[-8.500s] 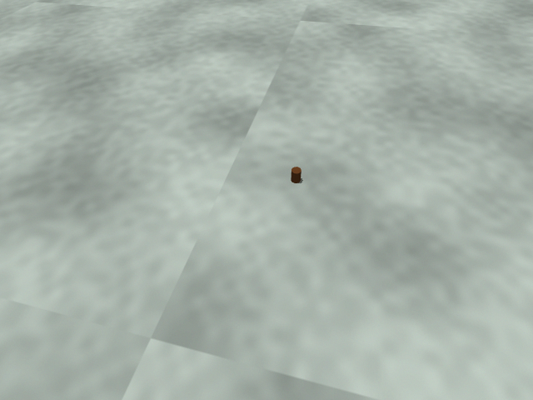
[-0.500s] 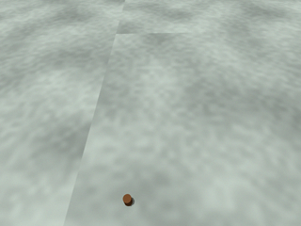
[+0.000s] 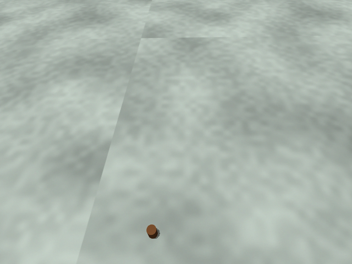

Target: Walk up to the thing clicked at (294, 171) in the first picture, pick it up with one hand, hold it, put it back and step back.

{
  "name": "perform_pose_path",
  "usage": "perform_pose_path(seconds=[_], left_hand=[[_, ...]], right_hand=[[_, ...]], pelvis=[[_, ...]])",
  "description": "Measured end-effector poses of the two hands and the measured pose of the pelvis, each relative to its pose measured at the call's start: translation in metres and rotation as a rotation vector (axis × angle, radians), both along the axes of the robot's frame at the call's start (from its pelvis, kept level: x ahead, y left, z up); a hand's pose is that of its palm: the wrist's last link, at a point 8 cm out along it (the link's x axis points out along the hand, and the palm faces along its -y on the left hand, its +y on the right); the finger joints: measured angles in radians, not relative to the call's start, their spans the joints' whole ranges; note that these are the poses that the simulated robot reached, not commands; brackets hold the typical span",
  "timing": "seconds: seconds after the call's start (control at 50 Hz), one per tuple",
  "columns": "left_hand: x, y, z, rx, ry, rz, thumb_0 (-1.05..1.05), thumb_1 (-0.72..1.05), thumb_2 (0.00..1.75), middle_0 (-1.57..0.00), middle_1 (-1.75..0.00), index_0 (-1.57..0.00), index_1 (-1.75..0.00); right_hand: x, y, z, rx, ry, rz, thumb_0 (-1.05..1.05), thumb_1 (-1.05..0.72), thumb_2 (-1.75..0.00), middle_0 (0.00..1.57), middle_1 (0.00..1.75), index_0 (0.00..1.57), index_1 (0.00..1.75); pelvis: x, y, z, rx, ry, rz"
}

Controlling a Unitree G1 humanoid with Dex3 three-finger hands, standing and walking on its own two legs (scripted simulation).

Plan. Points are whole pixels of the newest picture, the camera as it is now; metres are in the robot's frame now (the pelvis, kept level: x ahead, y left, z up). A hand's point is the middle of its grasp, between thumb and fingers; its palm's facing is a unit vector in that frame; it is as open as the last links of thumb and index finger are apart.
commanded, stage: walk up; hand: left
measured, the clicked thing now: (152, 231) +0.39 +0.18 -0.74
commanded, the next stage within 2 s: stand in 0.50 s
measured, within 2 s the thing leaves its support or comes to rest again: neither
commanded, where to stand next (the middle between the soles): +0.01 +0.02 m, yaw +0 degrees
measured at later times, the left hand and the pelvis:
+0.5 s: hand out of the picture +0.09 +0.25 -0.16, palm faces +0.00 -0.94 -0.34, open 7.4 cm; pelvis +0.00 +0.00 +0.00, yaw +0 degrees
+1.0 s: hand out of the picture +0.10 +0.25 -0.15, palm faces -0.03 -0.94 -0.34, open 7.4 cm; pelvis +0.03 +0.00 +0.00, yaw +0 degrees
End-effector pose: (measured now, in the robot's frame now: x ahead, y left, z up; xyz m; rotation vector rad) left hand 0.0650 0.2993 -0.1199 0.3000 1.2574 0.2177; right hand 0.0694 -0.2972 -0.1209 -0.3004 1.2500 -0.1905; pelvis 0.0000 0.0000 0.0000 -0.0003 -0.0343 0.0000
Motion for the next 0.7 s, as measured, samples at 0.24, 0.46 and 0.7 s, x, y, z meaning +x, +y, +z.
perform_pose_path(seconds=[0.24, 0.46, 0.7], left_hand=[[0.017, -0.001, 0.002, -0.003, -0.048, -0.013, 0.01, 0.91, 0.9, -0.2, -0.3, -0.2, -0.3], [0.016, -0.001, 0.002, -0.003, -0.038, -0.014, 0.01, 0.91, 0.9, -0.2, -0.3, -0.2, -0.3], [0.015, -0.005, 0.001, -0.013, -0.016, -0.031, 0.01, 0.91, 0.9, -0.2, -0.3, -0.2, -0.3]], right_hand=[[0.015, -0.002, 0.005, -0.008, -0.039, 0.017, 0.0, -0.91, -0.9, 0.2, 0.29, 0.2, 0.3], [0.009, -0.002, 0.004, -0.008, -0.018, 0.014, 0.0, -0.91, -0.9, 0.2, 0.29, 0.2, 0.3], [0.007, 0.003, 0.004, -0.003, -0.003, 0.014, 0.0, -0.91, -0.9, 0.2, 0.29, 0.2, 0.3]], pelvis=[[0.001, 0.0, 0.0, 0.0, -0.001, 0.001], [0.002, -0.001, 0.0, 0.0, 0.001, 0.005], [0.015, 0.0, 0.003, 0.0, 0.0, 0.0]])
